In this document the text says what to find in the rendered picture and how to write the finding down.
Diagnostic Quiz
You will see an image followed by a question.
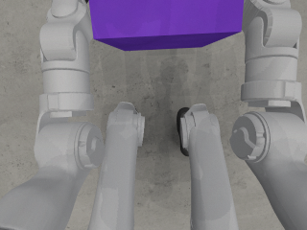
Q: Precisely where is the robot shin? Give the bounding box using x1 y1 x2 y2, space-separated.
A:
106 102 138 133
185 103 221 149

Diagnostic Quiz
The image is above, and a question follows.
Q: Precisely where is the carton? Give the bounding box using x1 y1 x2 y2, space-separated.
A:
88 0 244 51

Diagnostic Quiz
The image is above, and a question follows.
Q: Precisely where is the left robot forearm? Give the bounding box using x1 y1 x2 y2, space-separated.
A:
34 0 95 154

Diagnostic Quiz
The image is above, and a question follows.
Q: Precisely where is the right robot forearm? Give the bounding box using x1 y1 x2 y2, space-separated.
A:
240 0 307 126

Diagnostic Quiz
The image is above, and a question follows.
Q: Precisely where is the robot right shin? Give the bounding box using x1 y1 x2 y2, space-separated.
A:
185 103 221 149

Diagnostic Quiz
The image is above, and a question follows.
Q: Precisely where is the left robot upper arm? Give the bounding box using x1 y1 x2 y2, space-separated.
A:
0 121 106 230

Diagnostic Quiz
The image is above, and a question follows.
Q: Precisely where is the right robot upper arm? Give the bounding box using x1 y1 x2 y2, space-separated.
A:
229 111 307 230

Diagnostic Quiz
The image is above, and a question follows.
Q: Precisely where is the robot left shin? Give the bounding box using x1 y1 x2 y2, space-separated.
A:
106 102 138 133

